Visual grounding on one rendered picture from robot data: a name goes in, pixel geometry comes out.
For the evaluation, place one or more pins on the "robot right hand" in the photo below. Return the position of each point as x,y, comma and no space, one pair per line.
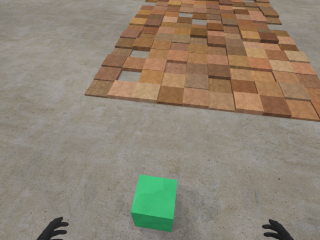
281,234

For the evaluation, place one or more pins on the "carton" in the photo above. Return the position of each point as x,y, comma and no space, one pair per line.
154,203

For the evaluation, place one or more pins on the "robot left hand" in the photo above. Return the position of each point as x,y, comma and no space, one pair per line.
49,231

